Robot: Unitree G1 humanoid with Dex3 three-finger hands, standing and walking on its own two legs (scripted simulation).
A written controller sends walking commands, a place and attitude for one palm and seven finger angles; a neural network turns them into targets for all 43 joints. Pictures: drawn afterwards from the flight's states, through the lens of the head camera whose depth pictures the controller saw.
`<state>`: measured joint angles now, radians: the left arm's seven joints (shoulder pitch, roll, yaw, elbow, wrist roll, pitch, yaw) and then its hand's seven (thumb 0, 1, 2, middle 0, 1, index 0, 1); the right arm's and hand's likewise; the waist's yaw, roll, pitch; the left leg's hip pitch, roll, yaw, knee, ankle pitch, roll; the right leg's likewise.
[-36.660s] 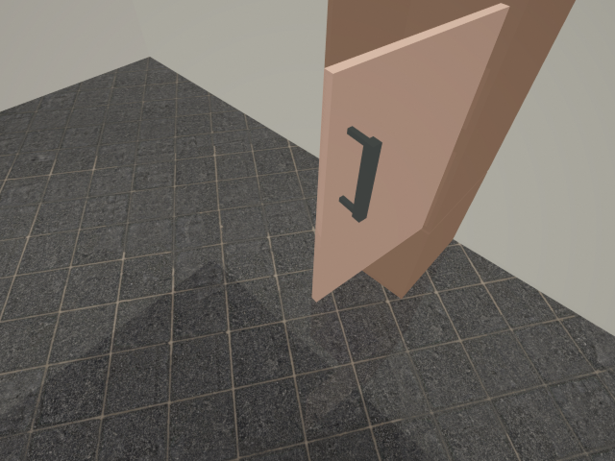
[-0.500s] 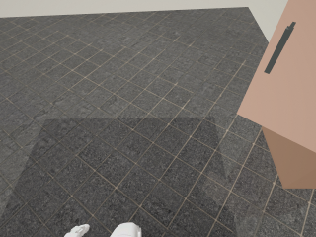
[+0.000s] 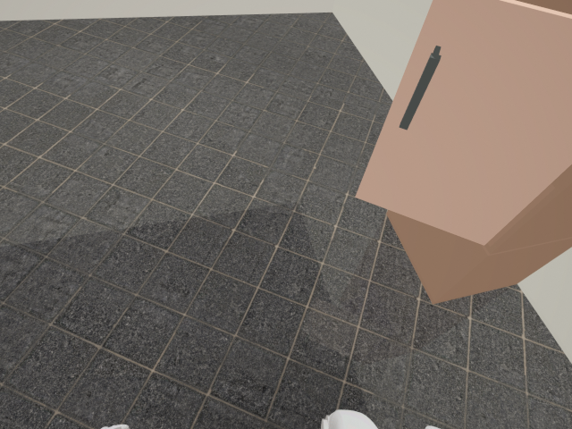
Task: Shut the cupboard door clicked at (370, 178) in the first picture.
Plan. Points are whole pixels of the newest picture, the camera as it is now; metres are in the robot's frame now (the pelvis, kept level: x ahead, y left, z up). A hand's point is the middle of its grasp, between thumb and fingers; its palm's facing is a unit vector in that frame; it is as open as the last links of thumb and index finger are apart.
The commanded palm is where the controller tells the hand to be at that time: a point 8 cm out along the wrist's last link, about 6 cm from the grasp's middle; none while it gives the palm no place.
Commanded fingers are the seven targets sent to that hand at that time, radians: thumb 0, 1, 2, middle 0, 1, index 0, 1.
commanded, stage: turn to face it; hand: left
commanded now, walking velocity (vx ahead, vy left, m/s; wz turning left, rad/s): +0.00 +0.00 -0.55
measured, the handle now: (419, 89) +0.75 -0.22 +0.06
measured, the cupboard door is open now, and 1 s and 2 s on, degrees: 53 53 53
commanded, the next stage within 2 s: take the last steps up to it in 0.50 s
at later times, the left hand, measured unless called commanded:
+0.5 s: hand (216, 420) +0.15 +0.11 -0.16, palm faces -0.23 -0.94 -0.24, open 7.4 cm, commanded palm none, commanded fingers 0.00 0.90 0.90 -0.20 -0.30 -0.20 -0.30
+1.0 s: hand (225, 380) +0.21 +0.11 -0.17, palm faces -0.38 -0.91 -0.18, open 7.4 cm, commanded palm none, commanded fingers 0.00 0.90 0.90 -0.20 -0.30 -0.20 -0.30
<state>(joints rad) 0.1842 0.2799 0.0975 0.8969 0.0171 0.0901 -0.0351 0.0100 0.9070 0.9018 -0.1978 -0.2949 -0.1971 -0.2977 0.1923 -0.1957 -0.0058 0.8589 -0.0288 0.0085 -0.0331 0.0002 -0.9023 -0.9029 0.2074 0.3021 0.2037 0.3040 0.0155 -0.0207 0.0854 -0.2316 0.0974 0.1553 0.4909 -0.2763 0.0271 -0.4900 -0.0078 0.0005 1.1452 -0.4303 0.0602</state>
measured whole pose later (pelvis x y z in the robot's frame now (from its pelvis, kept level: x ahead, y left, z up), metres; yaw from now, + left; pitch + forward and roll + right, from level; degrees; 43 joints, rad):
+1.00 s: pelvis +0.08 -0.06 +0.00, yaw -22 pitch +1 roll -2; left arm 0.22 0.24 0.08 0.99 0.03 0.07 -0.06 0.01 0.91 0.90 -0.20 -0.29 -0.19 -0.30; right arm 0.38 -0.18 -0.03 1.01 -0.04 -0.03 -0.03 0.00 -0.90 -0.90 0.21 0.30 0.20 0.30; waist -0.04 -0.01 0.03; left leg -0.10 0.11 0.16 0.35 -0.27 -0.03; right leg -0.52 -0.06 -0.02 0.93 -0.25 0.03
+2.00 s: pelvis +0.24 -0.26 -0.02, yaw -21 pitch -1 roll +0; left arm 0.23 0.20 0.05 1.00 0.03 0.03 0.03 0.01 0.91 0.90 -0.20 -0.29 -0.20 -0.30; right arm 0.15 -0.21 -0.06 1.01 -0.01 0.06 -0.02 0.00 -0.91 -0.90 0.21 0.30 0.20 0.30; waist 0.02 0.02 0.08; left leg -0.37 0.05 0.09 0.68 -0.37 0.00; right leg -0.27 -0.03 -0.02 0.61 -0.34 0.00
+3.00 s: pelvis +0.22 -0.21 -0.01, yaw -21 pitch -1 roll +0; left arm 0.28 0.15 -0.03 1.11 0.02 0.00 0.04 0.01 0.92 0.90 -0.20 -0.30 -0.20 -0.30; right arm 0.33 -0.17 0.01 1.06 -0.01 -0.03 -0.02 0.00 -0.91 -0.90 0.20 0.30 0.20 0.30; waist -0.01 0.02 0.04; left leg -0.18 -0.01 0.06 0.50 -0.30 0.03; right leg -0.22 -0.05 0.01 0.50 -0.26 0.03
